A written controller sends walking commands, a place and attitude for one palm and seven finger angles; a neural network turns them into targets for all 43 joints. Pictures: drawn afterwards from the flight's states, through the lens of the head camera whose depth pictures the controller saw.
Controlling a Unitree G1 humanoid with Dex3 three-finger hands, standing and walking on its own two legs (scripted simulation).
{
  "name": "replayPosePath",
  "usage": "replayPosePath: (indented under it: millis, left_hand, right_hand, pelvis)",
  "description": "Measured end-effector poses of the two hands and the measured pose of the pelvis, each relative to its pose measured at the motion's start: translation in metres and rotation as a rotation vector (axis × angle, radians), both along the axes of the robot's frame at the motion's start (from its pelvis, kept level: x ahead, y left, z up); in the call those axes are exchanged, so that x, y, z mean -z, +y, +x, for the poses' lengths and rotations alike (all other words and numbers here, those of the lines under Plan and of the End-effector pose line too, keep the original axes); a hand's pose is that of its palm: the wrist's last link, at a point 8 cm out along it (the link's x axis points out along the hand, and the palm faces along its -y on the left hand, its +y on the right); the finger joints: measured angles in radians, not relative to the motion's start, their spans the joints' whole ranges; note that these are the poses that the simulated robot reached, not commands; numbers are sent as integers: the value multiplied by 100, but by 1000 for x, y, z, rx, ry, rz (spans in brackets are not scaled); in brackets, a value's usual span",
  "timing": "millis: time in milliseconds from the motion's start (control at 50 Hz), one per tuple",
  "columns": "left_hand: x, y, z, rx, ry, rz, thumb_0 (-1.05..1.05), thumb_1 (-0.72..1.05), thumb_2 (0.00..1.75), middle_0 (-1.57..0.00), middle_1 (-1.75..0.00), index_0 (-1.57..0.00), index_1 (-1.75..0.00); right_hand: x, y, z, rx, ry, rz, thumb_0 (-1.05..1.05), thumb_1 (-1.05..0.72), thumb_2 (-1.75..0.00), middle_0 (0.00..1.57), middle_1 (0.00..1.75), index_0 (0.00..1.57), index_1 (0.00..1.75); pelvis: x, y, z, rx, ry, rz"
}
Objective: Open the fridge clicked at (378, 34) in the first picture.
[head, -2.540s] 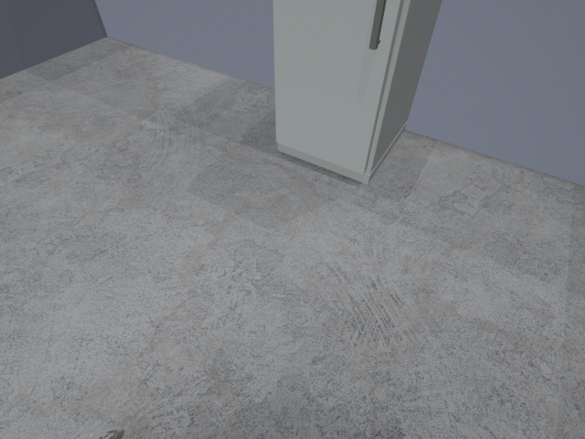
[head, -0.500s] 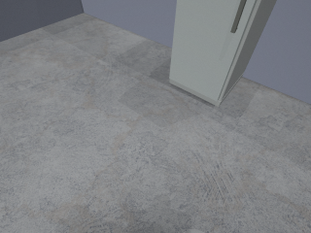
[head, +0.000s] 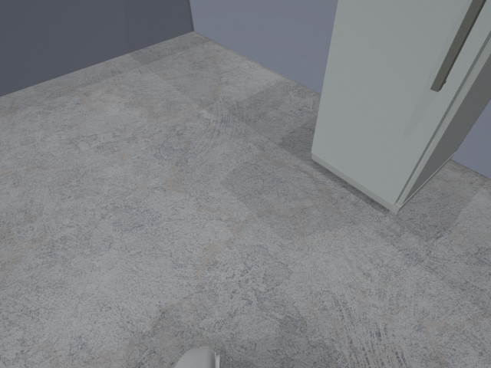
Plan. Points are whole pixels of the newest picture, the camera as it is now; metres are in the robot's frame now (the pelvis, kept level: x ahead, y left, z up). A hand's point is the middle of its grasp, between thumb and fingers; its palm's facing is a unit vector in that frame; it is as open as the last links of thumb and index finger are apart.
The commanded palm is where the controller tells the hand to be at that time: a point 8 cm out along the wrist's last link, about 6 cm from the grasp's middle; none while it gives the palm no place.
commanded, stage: walk to a spot facing it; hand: right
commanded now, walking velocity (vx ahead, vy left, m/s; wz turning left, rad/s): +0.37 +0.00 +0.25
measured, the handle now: (475, 14) +0.97 -0.59 +0.16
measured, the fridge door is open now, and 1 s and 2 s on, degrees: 0 0 0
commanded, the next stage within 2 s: turn to face it in 0.94 s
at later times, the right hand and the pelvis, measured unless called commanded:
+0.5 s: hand (317, 292) +0.31 -0.13 -0.17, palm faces -0.06 +0.97 -0.23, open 7.1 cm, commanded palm none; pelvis +0.22 +0.06 +0.00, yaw +5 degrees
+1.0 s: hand (316, 217) +0.52 -0.15 -0.17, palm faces -0.12 +0.98 -0.16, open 7.3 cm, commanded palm none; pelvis +0.45 +0.02 +0.00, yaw +10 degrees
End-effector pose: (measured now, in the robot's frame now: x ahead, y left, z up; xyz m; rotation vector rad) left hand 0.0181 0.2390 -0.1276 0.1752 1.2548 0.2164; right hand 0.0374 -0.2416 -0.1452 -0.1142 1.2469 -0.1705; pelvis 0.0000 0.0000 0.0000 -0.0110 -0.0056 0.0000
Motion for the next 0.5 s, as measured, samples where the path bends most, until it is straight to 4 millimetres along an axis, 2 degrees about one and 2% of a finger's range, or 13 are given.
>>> replayPosePath:
  millis: [60, 140, 220, 300, 340, 380, 400, 440, 500]
  left_hand:
    - [2, -2, -16, -49, 89, -14, -1, 94, 90, -20, -30, -20, -30]
    - [5, -11, -32, -122, 195, -52, 0, 93, 90, -20, -30, -20, -30]
    - [9, -20, -39, -197, 299, -103, 0, 92, 90, -20, -30, -20, -30]
    - [20, -21, -31, -249, 403, -161, 0, 91, 90, -20, -30, -20, -30]
    - [23, -16, -12, -252, 419, -177, 1, 91, 90, -20, -30, -20, -30]
    - [23, -7, 21, -240, 386, -172, 1, 91, 90, -20, -30, -20, -30]
    - [24, -1, 42, -229, 355, -165, 1, 91, 90, -20, -30, -20, -30]
    - [23, 12, 89, -200, 276, -147, 1, 91, 90, -20, -30, -20, -30]
    - [20, 27, 163, -162, 139, -121, 1, 91, 90, -20, -30, -20, -30]
  right_hand:
    - [-9, 1, 57, -45, -56, -2, 0, -91, -90, 19, 30, 20, 30]
    - [-13, 15, 125, -123, -83, 2, 0, -91, -90, 19, 30, 20, 30]
    - [-11, 41, 192, -205, -93, 6, 0, -91, -90, 19, 30, 20, 30]
    - [0, 72, 252, -253, -141, 7, 0, -91, -90, 19, 30, 20, 30]
    - [2, 82, 266, -238, -160, 12, 0, -91, -90, 19, 30, 20, 30]
    - [1, 86, 268, -212, -141, 17, 0, -91, -90, 20, 30, 20, 30]
    - [0, 87, 266, -200, -120, 16, 0, -91, -90, 20, 30, 20, 30]
    - [-6, 78, 270, -140, -116, -16, -3, -94, -90, 20, 30, 21, 30]
    - [-10, 64, 271, -139, -57, -50, -4, -96, -90, 20, 30, 21, 30]
  pelvis:
    - [-2, -1, 24, -15, 3, -4]
    - [-2, 3, 59, -41, 4, -6]
    - [4, 16, 99, -70, 8, -5]
    - [19, 37, 142, -86, 9, 0]
    - [20, 46, 159, -86, -1, 5]
    - [16, 51, 175, -88, -8, 8]
    - [13, 52, 184, -89, -8, 12]
    - [7, 54, 200, -89, -2, 19]
    - [2, 55, 225, -91, 9, 23]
